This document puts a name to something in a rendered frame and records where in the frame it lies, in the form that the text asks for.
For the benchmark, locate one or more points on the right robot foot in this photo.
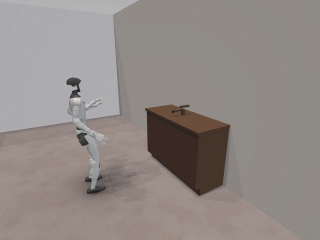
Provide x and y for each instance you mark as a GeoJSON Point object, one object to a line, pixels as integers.
{"type": "Point", "coordinates": [91, 190]}

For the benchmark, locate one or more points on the left robot foot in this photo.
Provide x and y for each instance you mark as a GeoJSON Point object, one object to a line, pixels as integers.
{"type": "Point", "coordinates": [88, 179]}

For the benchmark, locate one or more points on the left robot hand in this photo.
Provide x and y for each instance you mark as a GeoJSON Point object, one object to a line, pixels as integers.
{"type": "Point", "coordinates": [94, 104]}

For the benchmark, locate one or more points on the right robot forearm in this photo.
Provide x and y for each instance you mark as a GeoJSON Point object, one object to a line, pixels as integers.
{"type": "Point", "coordinates": [83, 127]}

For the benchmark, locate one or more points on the robot right upper arm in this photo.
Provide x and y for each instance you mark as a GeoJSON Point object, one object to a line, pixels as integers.
{"type": "Point", "coordinates": [76, 104]}

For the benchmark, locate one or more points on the right robot hand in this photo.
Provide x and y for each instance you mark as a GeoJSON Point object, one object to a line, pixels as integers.
{"type": "Point", "coordinates": [100, 138]}

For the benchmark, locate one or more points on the counter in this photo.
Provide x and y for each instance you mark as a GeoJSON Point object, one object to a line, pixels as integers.
{"type": "Point", "coordinates": [190, 145]}

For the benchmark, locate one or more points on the left robot forearm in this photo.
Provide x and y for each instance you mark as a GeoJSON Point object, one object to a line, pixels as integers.
{"type": "Point", "coordinates": [87, 107]}

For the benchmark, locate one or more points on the robot foot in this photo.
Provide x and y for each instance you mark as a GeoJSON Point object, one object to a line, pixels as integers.
{"type": "Point", "coordinates": [91, 190]}
{"type": "Point", "coordinates": [88, 179]}

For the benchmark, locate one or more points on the robot left upper arm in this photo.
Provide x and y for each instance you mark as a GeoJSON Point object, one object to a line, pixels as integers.
{"type": "Point", "coordinates": [69, 110]}

